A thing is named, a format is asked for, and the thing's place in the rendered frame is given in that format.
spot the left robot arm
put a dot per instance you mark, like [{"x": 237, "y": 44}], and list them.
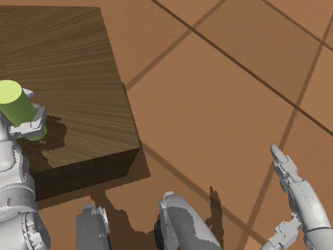
[{"x": 21, "y": 227}]

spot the right robot arm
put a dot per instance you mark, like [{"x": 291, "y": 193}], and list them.
[{"x": 319, "y": 239}]

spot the can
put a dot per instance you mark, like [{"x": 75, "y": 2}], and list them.
[{"x": 16, "y": 106}]

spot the right robot foot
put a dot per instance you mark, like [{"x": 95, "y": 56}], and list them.
[{"x": 158, "y": 236}]

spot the right robot hand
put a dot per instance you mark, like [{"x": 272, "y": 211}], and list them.
[{"x": 307, "y": 210}]

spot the left robot hand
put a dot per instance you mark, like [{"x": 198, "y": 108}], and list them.
[{"x": 30, "y": 129}]

